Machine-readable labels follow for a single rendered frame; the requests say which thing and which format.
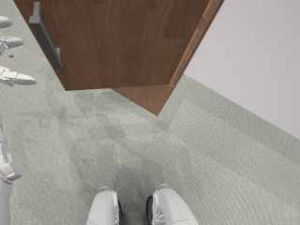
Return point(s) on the handle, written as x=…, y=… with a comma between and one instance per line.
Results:
x=39, y=28

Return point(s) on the cupboard door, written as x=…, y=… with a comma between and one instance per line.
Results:
x=116, y=43

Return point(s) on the robot right thigh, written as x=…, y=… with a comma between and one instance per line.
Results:
x=173, y=208

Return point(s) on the robot left hand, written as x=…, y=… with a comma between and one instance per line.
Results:
x=7, y=76

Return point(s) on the left robot shin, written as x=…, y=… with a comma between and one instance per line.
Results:
x=115, y=218

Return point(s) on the robot left upper arm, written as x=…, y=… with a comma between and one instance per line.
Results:
x=10, y=170

